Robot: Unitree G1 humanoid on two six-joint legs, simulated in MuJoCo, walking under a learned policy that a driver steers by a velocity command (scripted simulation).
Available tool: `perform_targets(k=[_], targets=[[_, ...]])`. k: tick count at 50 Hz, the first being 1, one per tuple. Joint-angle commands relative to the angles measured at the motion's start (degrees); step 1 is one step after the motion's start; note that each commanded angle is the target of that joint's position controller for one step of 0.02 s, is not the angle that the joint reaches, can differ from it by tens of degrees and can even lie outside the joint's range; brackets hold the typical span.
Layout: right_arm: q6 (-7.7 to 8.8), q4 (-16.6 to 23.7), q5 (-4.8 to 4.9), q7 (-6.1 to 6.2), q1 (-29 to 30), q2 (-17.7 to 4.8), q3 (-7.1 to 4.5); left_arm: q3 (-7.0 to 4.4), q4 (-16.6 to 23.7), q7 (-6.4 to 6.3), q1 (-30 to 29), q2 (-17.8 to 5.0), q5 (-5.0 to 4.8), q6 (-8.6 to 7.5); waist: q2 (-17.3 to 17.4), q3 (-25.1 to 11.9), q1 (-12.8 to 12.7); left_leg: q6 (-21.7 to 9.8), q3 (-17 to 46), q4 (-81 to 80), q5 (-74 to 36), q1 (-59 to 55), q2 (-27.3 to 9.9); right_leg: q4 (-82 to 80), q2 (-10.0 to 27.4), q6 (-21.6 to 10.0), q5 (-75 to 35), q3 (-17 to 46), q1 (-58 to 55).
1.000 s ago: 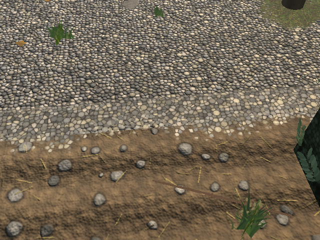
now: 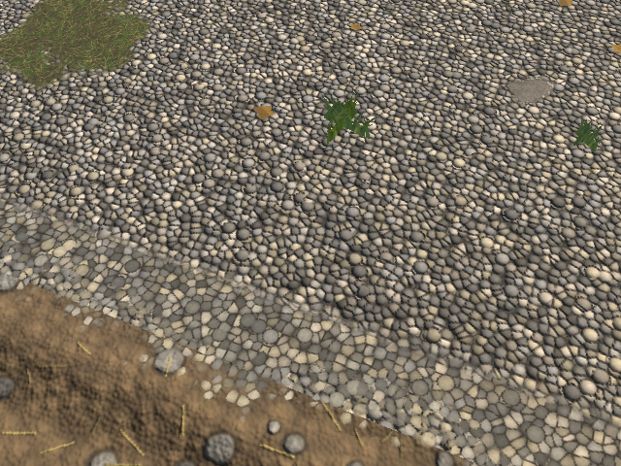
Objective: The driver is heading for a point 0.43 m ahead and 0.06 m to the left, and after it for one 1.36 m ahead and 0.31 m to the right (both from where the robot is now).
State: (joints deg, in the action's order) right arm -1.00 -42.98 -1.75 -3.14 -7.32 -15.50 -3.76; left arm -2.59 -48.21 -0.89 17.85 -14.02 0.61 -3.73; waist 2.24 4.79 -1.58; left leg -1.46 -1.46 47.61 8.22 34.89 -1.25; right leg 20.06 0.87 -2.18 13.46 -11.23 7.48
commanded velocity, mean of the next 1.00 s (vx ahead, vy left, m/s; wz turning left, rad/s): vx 0.13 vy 0.00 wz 0.39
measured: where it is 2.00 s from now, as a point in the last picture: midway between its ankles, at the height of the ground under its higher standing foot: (245, 366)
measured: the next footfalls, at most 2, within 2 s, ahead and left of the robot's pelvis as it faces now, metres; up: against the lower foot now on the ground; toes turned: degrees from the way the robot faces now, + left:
left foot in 0.14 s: +0.16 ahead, +0.10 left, +0.00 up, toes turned +7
right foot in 0.62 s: +0.14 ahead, -0.09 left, +0.00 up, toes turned +22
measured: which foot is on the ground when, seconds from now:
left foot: up 0.00-0.12, down 0.14-0.62, up 0.64-1.00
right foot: down 0.00-0.12, up 0.14-0.60, down 0.62-1.00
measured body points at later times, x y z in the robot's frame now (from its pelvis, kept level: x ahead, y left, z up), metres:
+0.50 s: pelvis +0.07 +0.01 -0.01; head +0.10 +0.03 +0.44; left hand +0.12 +0.30 -0.13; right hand +0.24 -0.23 -0.11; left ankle +0.12 +0.10 -0.74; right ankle +0.12 -0.13 -0.70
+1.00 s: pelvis +0.13 +0.02 +0.00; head +0.15 +0.01 +0.45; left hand +0.03 +0.26 -0.13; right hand +0.36 -0.17 -0.12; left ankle +0.13 +0.15 -0.72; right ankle +0.11 -0.11 -0.74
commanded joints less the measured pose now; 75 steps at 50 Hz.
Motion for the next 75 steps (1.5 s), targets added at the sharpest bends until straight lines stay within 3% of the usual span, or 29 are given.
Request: perform_targets(k=[1, 4, 6, 7, 8, 9, 11, 13, 17, 22, 28, 30, 31, 32, 33, 34, 36, 38, 46, 51, 53, 54, 55, 56, 57, 60, 64, 69, 75], targets=[[0.14, 3.9, -0.21, -0.54, -1.1, -1.5, 0.25, -2.01, 4.1, -0.15, -2.2, -8.7, -0.20, -0.26, -9.3, -6.4, 1.6, -0.8, -2.5, -6.8, -1.6, -10.2, 0.7, -0.4, 13.9, -5.8, -39.6, 2.1, 0.3], [0.36, 5.4, -0.61, -0.33, -0.6, -3.1, -0.32, -2.71, 4.0, -0.48, -0.9, -10.1, -0.35, 1.13, -9.4, -6.5, 0.9, -2.8, -3.1, -12.1, 5.1, -12.0, 1.7, 6.6, 15.7, -4.9, -39.4, 2.3, -3.3], [1.66, 3.9, -1.49, 0.70, -7.2, -4.2, -1.04, -2.89, 3.8, -0.54, 0.6, -10.4, -0.36, 2.23, -3.7, -10.9, 4.0, -5.2, -1.8, -22.0, -2.8, -22.3, 3.5, 22.4, 13.1, -1.8, -34.5, -0.2, -1.2], [2.31, 4.2, -1.78, 1.66, -11.3, -10.7, -2.61, -2.39, 5.7, -0.32, 3.5, -8.8, 0.04, 2.58, 6.7, -16.1, 4.7, -8.9, 14.0, -22.4, -24.7, -34.0, -9.6, 38.2, 9.4, 1.5, -11.3, -1.7, 9.7], [1.41, 5.2, 0.68, 2.09, -11.5, -16.3, -4.24, -1.50, 9.0, -0.06, 3.5, -5.5, -0.07, 3.69, 13.8, -19.8, 3.7, -21.1, 34.2, -23.8, -42.8, -40.2, -22.5, 51.5, -2.3, 4.0, 27.2, 2.3, 24.6], [0.73, 4.6, 2.78, 2.23, -13.7, -13.3, -3.83, -1.61, 8.1, -0.40, 0.7, -6.7, 1.28, 4.86, 2.9, -20.2, 5.7, -21.3, 29.8, -24.4, -37.6, -38.2, -20.2, 54.0, 1.0, 4.3, 24.9, 11.3, 25.1], [-0.27, 4.7, 1.67, 3.04, -6.7, -8.4, -2.19, -1.30, 8.7, -0.66, -3.4, -5.8, 0.34, 4.94, 0.9, -8.8, 2.6, -16.6, 21.4, -28.1, -23.6, -27.3, -13.1, 49.2, 2.9, 4.1, 15.8, 12.8, 26.8], [-0.48, 5.7, 1.45, 3.40, -2.7, -6.1, -1.45, -1.63, 8.2, -0.72, -1.7, -6.9, 1.63, 5.54, 3.3, -7.7, 0.3, -13.3, 17.9, -29.6, -18.5, -22.3, -8.2, 45.3, 2.6, 4.1, 10.9, 12.4, 23.2], [0.11, 5.3, 0.95, 2.77, -4.7, -8.8, -2.39, -1.32, 8.6, -0.50, -2.1, -5.7, 0.93, 6.42, 1.6, -9.9, 0.6, -13.0, 19.8, -30.9, -11.0, -21.2, -7.1, 41.1, 1.0, 4.4, 9.3, 13.1, 21.4], [-0.58, 5.4, 0.37, 2.76, -6.4, -9.2, -2.82, -1.23, 10.0, -0.76, -6.1, -6.0, 0.76, 6.42, 4.6, -8.2, 2.8, -12.5, 25.5, -33.1, 6.0, -21.8, -6.4, 33.1, 0.0, 4.3, 8.9, 14.3, 22.5], [-1.14, 4.6, -0.04, 2.27, -6.3, -8.4, -2.46, -0.79, 9.6, -0.84, -3.7, -5.7, -0.39, 5.29, 5.9, -8.9, 2.7, -10.6, 27.2, -30.8, 0.9, -20.0, -6.2, 19.6, -2.8, 1.5, 11.2, 12.2, 10.8], [-1.50, 4.1, 0.80, 2.67, -5.7, -8.1, -2.20, -0.58, 8.3, -1.18, 0.5, -5.0, -0.32, 4.76, 4.9, -8.4, 0.4, -7.8, 27.3, -28.7, 1.0, -17.2, -4.8, 6.2, -3.5, -0.3, 5.2, 11.2, 3.1], [-1.39, 3.9, 1.26, 3.19, -6.6, -6.6, -1.73, -0.69, 8.0, -1.50, 0.8, -5.8, 0.14, 4.29, 2.2, -7.5, 0.7, -4.6, 25.7, -26.3, 5.6, -14.4, -2.2, -0.7, -0.9, -1.2, 2.6, 13.7, -0.5], [-1.22, 4.1, 1.45, 3.54, -9.3, -2.5, -0.58, -0.83, 9.1, -1.62, 0.3, -8.7, 1.39, 3.75, -8.8, -9.5, 2.0, -1.5, 19.5, -16.3, 18.6, -10.4, 3.8, -8.8, 11.6, -3.6, 13.5, 27.9, -3.2], [-0.92, 5.6, 0.90, 3.80, -4.7, -4.5, -1.03, -1.93, 9.7, -0.93, -2.7, -13.3, 1.92, 3.70, -16.3, -3.1, 0.5, -0.7, 9.1, -8.2, 20.8, -2.6, 12.8, -14.4, 19.4, -8.4, 23.3, 41.1, 4.2], [-0.46, 5.5, -0.93, 3.52, -3.3, -6.9, -1.55, -1.91, 8.7, -0.51, -2.6, -11.4, 2.04, 3.34, -12.2, -0.3, 0.8, -0.7, 11.8, -1.5, 17.5, -3.7, 8.6, -14.9, 18.7, -9.4, 25.7, 39.4, 7.3], [0.10, 2.2, -0.69, 2.25, -8.4, -6.6, -1.60, -1.26, 7.7, -0.07, -4.4, -8.3, 0.94, 2.59, -10.6, -0.5, 3.6, -0.1, 11.0, 4.5, 11.3, -3.4, 8.2, -14.5, 12.9, -7.0, 20.8, 32.0, 4.0], [0.52, 0.6, -1.34, 1.50, -9.2, -6.2, -1.40, -1.32, 6.6, -0.11, -2.6, -7.6, 0.22, 1.72, -9.7, -1.5, 2.6, 0.6, 8.9, 8.1, 9.2, -0.3, 7.3, -13.4, 10.9, -7.2, 15.3, 28.3, -1.7], [1.97, 3.0, -0.71, 0.50, 3.3, -2.6, 0.54, -2.03, -0.1, 0.60, 7.5, -8.3, 0.00, -0.29, -10.2, -0.1, -3.2, 2.9, 0.3, -7.2, 6.8, 0.3, 1.6, -12.8, 11.5, -9.6, 4.7, 24.5, -7.8], [3.02, 3.4, -0.24, 1.03, 3.6, -2.7, 0.96, -2.25, -2.2, 1.22, 7.4, -9.4, 0.17, -0.47, -10.4, 0.1, -1.7, -0.5, -2.7, -16.5, 7.8, -12.0, 2.5, -9.6, 12.7, -9.9, -3.3, 23.0, -1.3], [3.83, 1.0, -0.32, 1.79, -3.6, -2.7, 0.76, -1.98, -2.3, 1.30, 5.1, -8.7, -0.51, -0.29, -8.0, -2.1, 2.9, -2.1, -2.9, -23.6, 3.1, -25.9, 3.7, -3.6, 11.1, -7.9, -9.3, 20.1, 4.8], [4.50, -1.9, -0.45, 2.64, -11.1, -5.1, -0.26, -1.72, -2.0, 1.24, 4.0, -8.1, -0.53, -0.27, -5.0, -5.3, 6.2, -2.9, -0.3, -24.7, 4.4, -37.2, 2.5, 4.2, 8.3, -6.1, -11.8, 17.1, 10.1], [5.05, -3.2, -1.47, 3.54, -20.3, -9.8, -1.42, -0.54, 0.4, 1.45, 1.7, -4.6, -0.43, -0.42, 4.9, -11.5, 10.5, -5.2, 15.8, -30.5, 17.9, -47.7, -11.0, 21.2, 3.8, -3.9, -2.8, 11.9, 17.7], [4.74, -4.3, -0.46, 3.64, -23.5, -16.6, -3.00, -0.11, 2.3, 1.46, 3.4, -2.4, -0.67, -0.49, 16.0, -11.8, 9.3, -11.2, 39.4, -39.1, 28.7, -50.6, -22.3, 35.5, -4.1, -2.9, 17.0, 8.3, 32.0], [4.39, -3.8, 0.00, 3.40, -18.8, -11.4, -1.83, -1.57, 0.9, 1.15, 2.3, -8.0, 0.69, 0.26, 4.6, -5.6, 6.8, -11.7, 36.8, -38.2, 30.0, -44.2, -21.1, 42.7, 0.1, -4.1, 15.2, 13.1, 34.7], [5.49, -2.4, 0.19, 3.09, -10.1, -4.1, 0.48, -1.30, -0.7, 2.82, 2.2, -5.0, 0.40, 0.64, 2.0, -0.8, 2.1, -7.3, 17.7, -40.5, 11.6, -34.0, -12.8, 40.8, 3.7, -3.2, 3.6, 14.9, 30.6], [6.84, -5.1, 0.86, 3.45, -13.3, -4.1, 0.68, -1.40, -0.7, 3.84, 0.2, -4.3, 1.17, 2.02, 2.2, -1.3, 1.4, -6.4, 6.8, -40.5, -9.8, -34.4, -10.7, 42.6, 2.8, -0.8, -2.4, 14.4, 32.6], [7.14, -7.5, 0.73, 3.52, -15.1, -3.0, 1.32, -0.58, 2.7, 4.33, -9.5, -2.6, 1.08, 2.29, 1.9, 1.5, 2.3, -5.5, -1.7, -41.2, -20.7, -33.1, -9.1, 32.7, 1.8, 0.4, -10.9, 11.4, 34.8], [7.10, -10.6, 0.75, 4.75, -18.1, -4.9, 1.43, 0.70, 6.6, 4.61, -17.1, -1.8, 1.11, 1.96, 1.8, 1.2, 3.0, -3.6, -7.7, -35.9, -42.1, -39.2, -10.7, 16.0, -1.2, -3.5, -11.8, 3.2, 26.4]])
